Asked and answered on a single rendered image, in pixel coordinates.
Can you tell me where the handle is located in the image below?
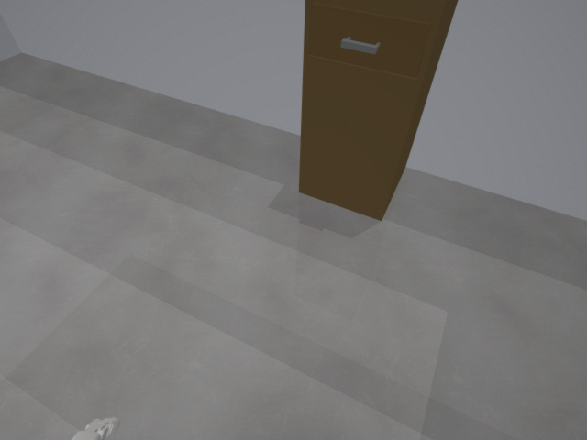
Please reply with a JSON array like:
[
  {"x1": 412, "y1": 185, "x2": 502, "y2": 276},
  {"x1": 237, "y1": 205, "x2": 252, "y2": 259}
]
[{"x1": 340, "y1": 37, "x2": 381, "y2": 54}]

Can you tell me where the cabinet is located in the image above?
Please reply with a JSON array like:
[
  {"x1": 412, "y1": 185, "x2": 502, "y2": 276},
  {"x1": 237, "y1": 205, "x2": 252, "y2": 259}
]
[{"x1": 299, "y1": 0, "x2": 458, "y2": 221}]

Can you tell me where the drawer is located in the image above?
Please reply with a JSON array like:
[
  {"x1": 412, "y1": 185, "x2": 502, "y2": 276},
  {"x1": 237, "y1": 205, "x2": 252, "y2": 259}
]
[{"x1": 310, "y1": 3, "x2": 433, "y2": 78}]

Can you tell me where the robot left hand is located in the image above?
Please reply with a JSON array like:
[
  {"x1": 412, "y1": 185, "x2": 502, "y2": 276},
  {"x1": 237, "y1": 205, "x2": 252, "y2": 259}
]
[{"x1": 72, "y1": 418, "x2": 120, "y2": 440}]

